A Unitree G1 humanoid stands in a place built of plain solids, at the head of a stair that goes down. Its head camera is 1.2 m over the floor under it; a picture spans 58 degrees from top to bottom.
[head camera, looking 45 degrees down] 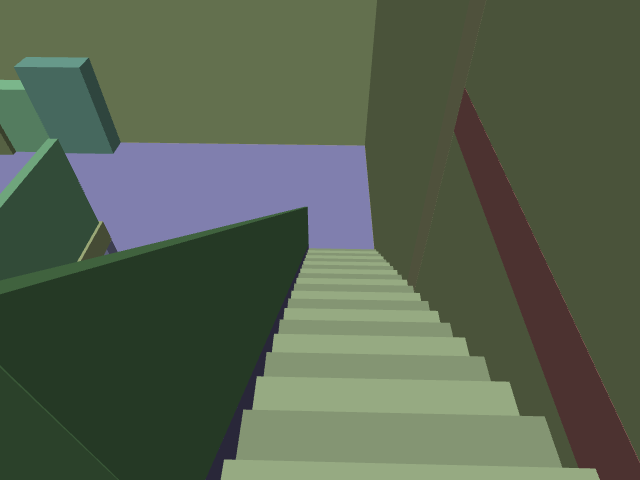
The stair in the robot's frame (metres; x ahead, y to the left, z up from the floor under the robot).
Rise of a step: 0.20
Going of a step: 0.24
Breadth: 1.12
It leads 1 degrees to the right of straight ahead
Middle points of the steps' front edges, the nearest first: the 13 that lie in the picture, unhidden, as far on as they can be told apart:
0.45 -0.27 -0.20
0.69 -0.27 -0.40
0.93 -0.28 -0.60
1.16 -0.28 -0.80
1.40 -0.29 -1.00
1.64 -0.29 -1.19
1.88 -0.30 -1.39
2.12 -0.30 -1.59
2.36 -0.31 -1.79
2.60 -0.32 -1.99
2.84 -0.32 -2.19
3.07 -0.33 -2.39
3.31 -0.33 -2.59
